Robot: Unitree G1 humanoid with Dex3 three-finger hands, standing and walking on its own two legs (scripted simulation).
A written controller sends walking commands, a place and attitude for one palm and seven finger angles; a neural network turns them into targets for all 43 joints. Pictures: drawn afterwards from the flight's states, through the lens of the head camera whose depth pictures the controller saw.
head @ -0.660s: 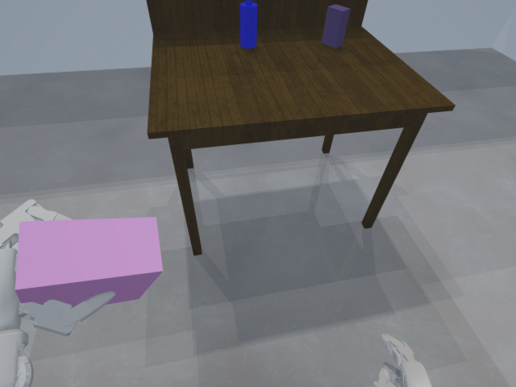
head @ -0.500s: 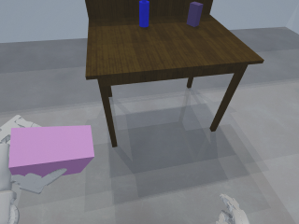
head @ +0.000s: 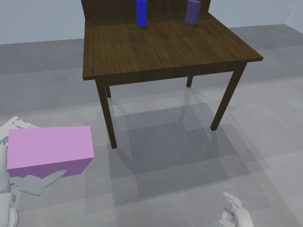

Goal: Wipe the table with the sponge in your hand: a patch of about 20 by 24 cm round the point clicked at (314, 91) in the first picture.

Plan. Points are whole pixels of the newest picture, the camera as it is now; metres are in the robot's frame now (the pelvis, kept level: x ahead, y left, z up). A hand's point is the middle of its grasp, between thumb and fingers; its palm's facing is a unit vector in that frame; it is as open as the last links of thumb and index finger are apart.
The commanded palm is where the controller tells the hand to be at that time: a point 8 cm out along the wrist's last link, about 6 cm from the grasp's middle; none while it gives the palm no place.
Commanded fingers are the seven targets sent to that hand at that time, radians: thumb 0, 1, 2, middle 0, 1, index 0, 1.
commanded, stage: walk to a spot facing it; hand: left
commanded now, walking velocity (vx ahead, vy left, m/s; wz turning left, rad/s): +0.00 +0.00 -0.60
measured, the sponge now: (63, 154) +0.22 +0.21 +0.14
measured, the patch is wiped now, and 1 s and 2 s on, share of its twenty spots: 0.00 0.00 0.00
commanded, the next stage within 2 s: turn to face it in 1.80 s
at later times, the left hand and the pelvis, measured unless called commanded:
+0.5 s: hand (71, 142) +0.24 +0.20 +0.16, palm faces +0.26 -0.86 -0.44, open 10.2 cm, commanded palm +0.20 +0.23 +0.18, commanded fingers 0.00 0.10 1.30 -1.20 -1.60 -1.20 -1.60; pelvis -0.01 -0.01 -0.02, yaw -12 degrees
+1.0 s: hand (134, 117) +0.30 +0.07 +0.18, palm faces -0.02 -0.92 -0.39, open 10.2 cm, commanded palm +0.28 +0.13 +0.18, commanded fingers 0.00 0.10 1.30 -1.20 -1.60 -1.20 -1.60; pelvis +0.01 -0.04 +0.00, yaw -29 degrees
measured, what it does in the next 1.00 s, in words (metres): steps on the spot, turning right: left foot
